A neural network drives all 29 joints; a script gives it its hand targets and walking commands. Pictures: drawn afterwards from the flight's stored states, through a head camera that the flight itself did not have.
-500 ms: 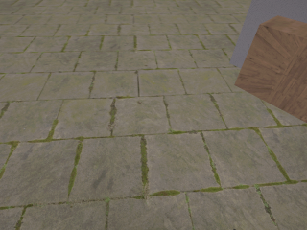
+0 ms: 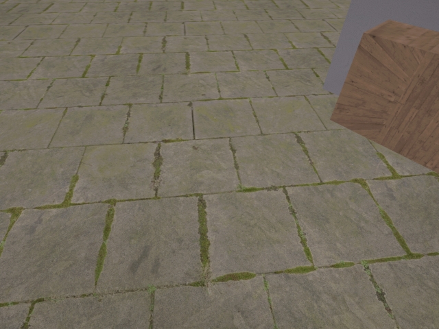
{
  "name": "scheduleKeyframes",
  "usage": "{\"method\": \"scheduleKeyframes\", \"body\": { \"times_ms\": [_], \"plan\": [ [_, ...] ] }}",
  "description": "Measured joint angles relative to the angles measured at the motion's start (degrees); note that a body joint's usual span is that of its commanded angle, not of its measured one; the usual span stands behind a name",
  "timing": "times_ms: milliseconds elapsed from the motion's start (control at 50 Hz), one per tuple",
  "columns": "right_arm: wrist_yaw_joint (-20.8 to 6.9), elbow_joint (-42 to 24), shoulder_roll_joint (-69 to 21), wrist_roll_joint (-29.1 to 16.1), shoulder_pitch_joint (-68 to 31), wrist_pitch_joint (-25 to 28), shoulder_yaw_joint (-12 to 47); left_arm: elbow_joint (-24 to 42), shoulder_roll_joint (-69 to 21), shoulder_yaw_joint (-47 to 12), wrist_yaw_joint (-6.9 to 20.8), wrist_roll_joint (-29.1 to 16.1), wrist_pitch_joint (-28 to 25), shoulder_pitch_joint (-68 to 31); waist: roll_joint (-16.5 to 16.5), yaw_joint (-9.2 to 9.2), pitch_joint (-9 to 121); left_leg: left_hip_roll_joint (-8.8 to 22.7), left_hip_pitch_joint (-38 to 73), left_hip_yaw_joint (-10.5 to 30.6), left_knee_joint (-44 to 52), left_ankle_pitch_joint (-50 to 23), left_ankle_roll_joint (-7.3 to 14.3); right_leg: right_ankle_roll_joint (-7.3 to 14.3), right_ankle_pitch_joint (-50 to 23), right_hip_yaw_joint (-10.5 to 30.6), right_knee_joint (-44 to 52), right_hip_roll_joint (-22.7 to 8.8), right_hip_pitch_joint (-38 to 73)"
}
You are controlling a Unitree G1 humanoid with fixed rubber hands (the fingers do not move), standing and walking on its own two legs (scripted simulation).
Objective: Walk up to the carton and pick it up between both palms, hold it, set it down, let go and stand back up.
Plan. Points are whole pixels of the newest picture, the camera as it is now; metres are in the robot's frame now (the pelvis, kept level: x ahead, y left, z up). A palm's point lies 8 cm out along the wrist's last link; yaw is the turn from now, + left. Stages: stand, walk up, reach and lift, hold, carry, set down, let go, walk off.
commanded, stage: walk up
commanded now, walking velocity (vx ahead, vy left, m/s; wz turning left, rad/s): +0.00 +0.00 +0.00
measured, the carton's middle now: out of the picture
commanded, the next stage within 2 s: none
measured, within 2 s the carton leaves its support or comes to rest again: neither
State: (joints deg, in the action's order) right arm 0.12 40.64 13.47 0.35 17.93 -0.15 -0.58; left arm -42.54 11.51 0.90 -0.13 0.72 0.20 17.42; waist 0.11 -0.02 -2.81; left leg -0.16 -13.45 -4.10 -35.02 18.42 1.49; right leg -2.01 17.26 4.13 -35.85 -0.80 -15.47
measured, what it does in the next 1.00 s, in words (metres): steps to the right, turning right: right foot, then left foot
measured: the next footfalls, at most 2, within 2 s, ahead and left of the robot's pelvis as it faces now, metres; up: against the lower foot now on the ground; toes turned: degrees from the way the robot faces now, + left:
right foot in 0.36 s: +0.13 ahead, -0.28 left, +0.00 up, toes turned -24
left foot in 0.64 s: +0.27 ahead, -0.08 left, +0.00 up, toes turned -17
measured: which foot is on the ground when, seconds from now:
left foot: down 0.00-0.38, up 0.40-0.62, down 0.64-1.00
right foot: down 0.00-0.06, up 0.08-0.34, down 0.36-0.64, up 0.66-1.00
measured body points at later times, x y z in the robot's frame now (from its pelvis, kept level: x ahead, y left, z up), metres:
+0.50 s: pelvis +0.08 -0.11 -0.04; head +0.04 -0.13 +0.41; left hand +0.25 +0.13 -0.13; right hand +0.06 -0.41 -0.17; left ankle +0.06 +0.03 -0.67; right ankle +0.10 -0.26 -0.73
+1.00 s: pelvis +0.23 -0.23 -0.01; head +0.23 -0.21 +0.44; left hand +0.51 -0.13 -0.12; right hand +0.03 -0.43 -0.13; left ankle +0.23 -0.07 -0.73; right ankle +0.28 -0.47 -0.67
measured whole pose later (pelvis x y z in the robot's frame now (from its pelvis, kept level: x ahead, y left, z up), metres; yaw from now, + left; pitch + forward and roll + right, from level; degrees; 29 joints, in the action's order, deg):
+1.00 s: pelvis +0.23 -0.23 -0.01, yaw -39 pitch -6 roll +3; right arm 2.0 48.5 15.3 3.8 28.9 5.3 -0.9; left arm -42.8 17.8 3.2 6.3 1.5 2.3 11.2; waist -5.8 -3.4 -3.1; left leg 6.6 3.4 -20.4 -30.8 25.7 -3.7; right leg -0.5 7.9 1.2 -53.7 -8.0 -38.1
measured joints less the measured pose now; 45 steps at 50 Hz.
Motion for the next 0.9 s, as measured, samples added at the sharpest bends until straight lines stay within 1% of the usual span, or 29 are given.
{"method": "scheduleKeyframes", "body": {
  "times_ms": [40,60,80,120,160,200,260,300,340,360,380,400,420,440,460,480,500,520,560,600,620,640,660,680,720,760,780,840,900],
  "plan": [
    [0.04,0.15,-0.01,-0.14,0.16,-0.25,0.03,-0.05,0.05,0.06,-0.07,0.04,0.29,0.06,-0.12,-0.04,0.59,0.11,-0.05,-0.04,-0.09,0.16,-0.06,0.05,0.13,0.05,-0.10,0.11,-0.09],
    [0.06,0.07,-0.12,0.82,0.18,-0.17,-0.22,0.41,0.19,0.38,0.58,0.55,0.74,0.35,-0.44,0.43,0.85,0.23,0.00,-0.75,-0.20,0.45,0.08,0.68,1.33,0.69,-1.24,0.32,-0.82],
    [0.20,-0.09,-0.10,2.17,0.06,0.19,-0.54,0.97,0.40,0.77,1.57,1.34,1.39,0.95,-0.73,1.18,1.13,0.67,0.17,-2.22,-0.40,0.98,0.25,1.34,3.88,0.79,-4.72,0.43,-2.65],
    [0.99,0.05,0.27,4.14,-0.74,1.26,-1.04,1.62,1.04,1.42,3.38,3.40,3.06,2.38,-1.20,2.07,1.33,2.00,1.25,-6.12,-0.44,2.03,0.18,1.56,6.91,-1.60,-14.60,-0.65,-7.81],
    [1.82,0.72,0.53,4.81,-1.28,2.67,-1.68,1.40,2.27,1.97,4.82,4.71,4.13,3.17,-1.92,1.29,1.04,2.95,2.72,-8.91,-0.35,2.79,-0.16,1.50,6.94,-3.87,-21.56,-2.63,-11.84],
    [2.30,1.61,0.89,4.94,-0.78,3.95,-2.35,0.86,3.61,2.83,6.10,4.89,4.63,2.96,-2.75,0.12,0.75,3.60,4.16,-10.61,-0.31,3.49,-0.69,1.36,6.20,-4.73,-24.31,-4.90,-14.39],
    [2.59,3.89,2.78,4.85,0.55,4.47,-3.31,0.72,4.50,3.64,7.29,3.53,4.66,1.84,-2.48,-0.08,0.24,5.30,7.16,-13.23,-0.52,5.07,-1.89,1.76,5.83,-4.09,-22.35,-7.88,-15.72],
    [2.51,5.39,4.35,4.68,1.52,4.26,-4.04,0.81,4.55,3.81,7.61,2.85,4.05,1.24,-1.45,-0.16,0.37,6.92,9.15,-14.63,-1.30,6.71,-2.64,2.50,5.03,-3.63,-17.51,-9.48,-14.77],
    [2.47,6.56,5.75,4.61,2.54,3.76,-4.75,1.00,4.49,3.98,7.81,2.32,2.96,1.11,0.15,-0.56,1.09,9.27,10.43,-15.19,-3.69,9.42,-2.87,3.49,3.36,-4.07,-12.55,-10.17,-12.25],
    [2.48,6.96,6.32,4.59,3.15,3.33,-5.06,1.09,4.52,4.08,7.81,1.97,2.14,1.18,1.18,-0.69,1.69,10.85,10.46,-14.92,-5.99,11.49,-2.33,3.43,1.39,-4.78,-10.66,-9.81,-10.69],
    [2.41,7.35,6.84,4.55,3.55,2.79,-5.38,1.00,4.43,4.24,7.57,1.45,1.13,1.00,2.77,-0.59,1.97,12.92,9.95,-13.71,-9.33,14.02,-1.11,2.18,-1.36,-5.91,-11.15,-8.44,-10.13],
    [2.17,7.65,7.13,4.34,3.72,2.09,-5.60,0.96,4.34,4.35,7.03,1.06,0.13,0.57,4.26,-0.34,2.05,14.15,7.88,-10.64,-14.92,15.94,0.04,1.31,-0.58,-7.00,-13.35,-6.88,-10.28],
    [1.61,7.68,7.13,3.62,3.61,1.23,-5.64,0.96,4.21,4.32,6.31,0.82,-0.52,0.10,5.08,0.19,2.16,13.31,4.64,-6.28,-21.44,17.26,0.35,0.88,1.37,-7.58,-15.43,-5.62,-10.71],
    [0.88,7.36,7.09,2.85,3.19,0.40,-5.46,0.64,3.88,4.11,5.56,0.32,-0.68,-0.37,5.72,0.84,2.09,11.41,1.36,-2.22,-27.32,18.13,0.47,0.81,3.05,-7.81,-16.37,-4.34,-10.67],
    [0.16,6.80,7.07,2.15,2.45,-0.19,-5.15,0.12,3.38,3.75,4.86,-0.13,-0.47,-0.73,6.45,1.28,1.80,9.61,-1.74,0.70,-32.07,18.04,0.63,1.41,3.95,-8.16,-16.21,-3.00,-10.07],
    [-0.41,6.14,6.89,1.60,1.54,-0.30,-4.77,-0.34,2.97,3.31,4.20,-0.30,-0.14,-0.86,6.99,1.43,1.36,8.19,-4.68,2.32,-35.46,17.24,0.77,2.22,3.66,-8.62,-15.24,-1.86,-9.08],
    [-0.84,5.45,6.46,1.23,0.60,0.02,-4.37,-0.65,2.73,2.85,3.56,-0.11,0.25,-0.80,7.16,1.52,0.84,7.21,-7.20,2.78,-37.06,16.36,0.75,2.81,3.63,-8.98,-14.19,-0.89,-7.94],
    [-1.14,4.78,5.77,1.13,-0.23,0.53,-3.92,-0.77,2.70,2.47,3.01,0.28,0.59,-0.47,6.77,1.61,0.44,6.46,-9.28,2.36,-36.85,16.05,0.61,3.28,3.72,-9.14,-13.16,-0.23,-6.81],
    [-1.50,3.26,4.03,1.09,-1.31,1.44,-3.02,-0.84,3.09,1.99,2.28,0.90,0.99,0.60,4.87,1.80,0.10,5.49,-12.24,0.69,-32.71,16.22,0.45,3.86,4.08,-9.27,-11.32,0.36,-4.77],
    [-1.86,1.50,2.40,0.78,-1.49,2.20,-2.19,-0.89,3.89,1.81,1.90,1.29,1.34,1.89,2.03,2.28,0.37,4.91,-13.28,-0.56,-25.35,15.24,1.00,4.21,5.03,-9.02,-10.60,0.24,-3.62],
    [-2.02,0.57,1.76,0.57,-1.22,2.80,-1.93,-1.03,4.35,1.78,1.84,1.40,1.70,2.52,0.48,2.58,0.59,4.65,-12.43,-0.90,-20.31,12.33,1.64,4.05,6.45,-8.49,-11.30,0.07,-3.52],
    [-2.06,-0.44,1.39,0.52,-0.52,3.67,-1.83,-1.19,4.69,1.74,1.90,1.65,2.19,3.19,-0.73,2.67,1.01,4.51,-10.87,-1.12,-15.34,8.23,2.08,3.77,9.36,-7.71,-13.15,0.13,-3.90],
    [-1.83,-1.24,1.20,0.85,0.27,4.56,-1.82,-1.49,4.86,1.76,2.01,1.90,2.71,3.64,-1.82,2.44,1.33,4.82,-10.29,-2.01,-14.71,3.10,1.80,3.48,13.54,-6.31,-16.89,0.49,-5.07],
    [-1.22,-1.51,1.02,1.50,1.07,5.05,-1.68,-1.93,4.93,1.86,2.23,2.19,3.36,3.80,-2.92,2.04,1.69,5.30,-10.01,-3.35,-16.17,2.73,1.23,2.86,15.04,-4.27,-22.52,1.29,-7.14],
    [0.68,-0.21,0.71,2.62,2.86,4.73,-1.07,-2.41,5.19,2.15,3.06,2.65,4.80,3.49,-5.13,1.01,2.53,5.81,-7.92,-5.74,-16.99,5.60,0.28,1.83,12.62,-1.47,-33.19,2.51,-11.40],
    [1.97,1.89,0.82,2.99,5.01,4.35,-0.76,-2.36,5.50,2.39,3.95,3.25,5.40,2.04,-6.57,-0.08,2.70,5.86,-4.76,-7.02,-15.22,7.26,-0.14,1.11,8.13,-1.56,-39.28,1.80,-14.73],
    [2.22,2.88,1.03,3.13,6.03,4.32,-0.74,-2.21,5.62,2.48,4.31,3.51,5.20,1.12,-6.91,-0.47,2.47,6.05,-2.98,-7.56,-13.85,7.06,-0.33,0.73,5.85,-2.02,-40.38,1.05,-16.08],
    [2.26,5.04,1.65,3.38,8.20,4.64,-0.83,-1.41,6.25,2.69,5.28,3.39,4.06,-0.99,-7.73,-1.16,1.63,6.42,2.98,-10.26,-9.01,7.31,-1.39,0.03,0.48,-1.93,-38.84,-1.47,-19.81],
    [2.08,6.38,1.92,3.35,9.63,5.41,-0.73,-1.06,6.91,2.82,5.87,2.49,3.41,-2.90,-8.06,-2.06,1.03,6.32,8.64,-13.07,-3.70,7.11,-2.70,0.09,-3.42,-1.44,-33.85,-4.10,-22.82]
  ]
}}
